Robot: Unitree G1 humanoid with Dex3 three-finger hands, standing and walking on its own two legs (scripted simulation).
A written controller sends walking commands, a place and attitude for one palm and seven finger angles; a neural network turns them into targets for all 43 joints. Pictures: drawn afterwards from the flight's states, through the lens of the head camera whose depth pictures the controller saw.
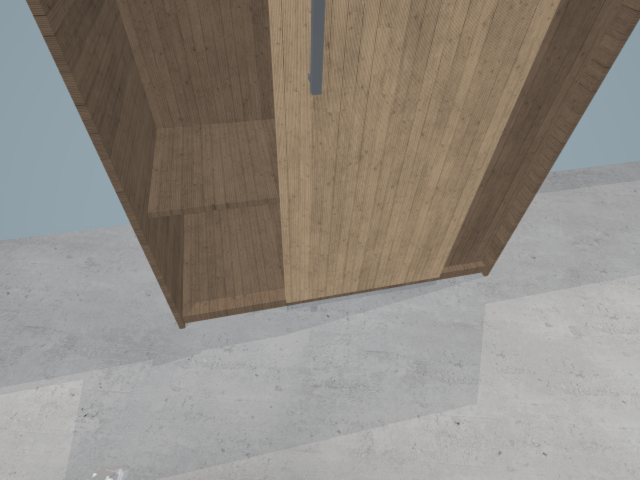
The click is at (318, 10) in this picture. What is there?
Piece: wardrobe's sliding door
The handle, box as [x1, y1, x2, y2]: [308, 0, 324, 94]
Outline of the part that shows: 311,0 311,51 310,72 308,73 308,79 310,82 311,93 320,94 324,0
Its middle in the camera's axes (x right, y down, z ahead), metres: -0.01 -0.41 +0.67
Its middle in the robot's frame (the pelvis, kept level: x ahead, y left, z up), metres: +0.80 +0.07 +0.26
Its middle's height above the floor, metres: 1.03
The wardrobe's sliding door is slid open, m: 0.36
